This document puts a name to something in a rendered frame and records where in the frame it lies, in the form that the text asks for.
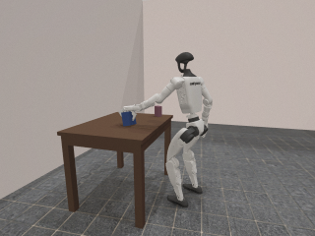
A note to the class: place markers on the right robot thigh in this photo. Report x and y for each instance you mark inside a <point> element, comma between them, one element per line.
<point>188,155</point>

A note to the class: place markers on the robot right forearm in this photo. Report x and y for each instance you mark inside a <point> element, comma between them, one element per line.
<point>206,112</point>

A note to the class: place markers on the sponge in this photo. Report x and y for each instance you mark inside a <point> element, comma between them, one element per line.
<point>127,119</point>

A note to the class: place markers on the robot left hand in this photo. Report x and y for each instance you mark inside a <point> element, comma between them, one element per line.
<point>128,108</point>

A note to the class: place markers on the table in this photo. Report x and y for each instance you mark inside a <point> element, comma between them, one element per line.
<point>108,133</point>

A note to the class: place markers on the robot right upper arm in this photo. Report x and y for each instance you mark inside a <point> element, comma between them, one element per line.
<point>205,93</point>

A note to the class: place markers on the robot left shin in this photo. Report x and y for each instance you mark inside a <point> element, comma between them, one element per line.
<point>174,176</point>

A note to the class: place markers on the robot left forearm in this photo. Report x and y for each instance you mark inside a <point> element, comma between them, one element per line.
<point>146,104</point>

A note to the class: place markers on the robot left upper arm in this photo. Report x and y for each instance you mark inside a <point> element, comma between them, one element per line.
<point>174,83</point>

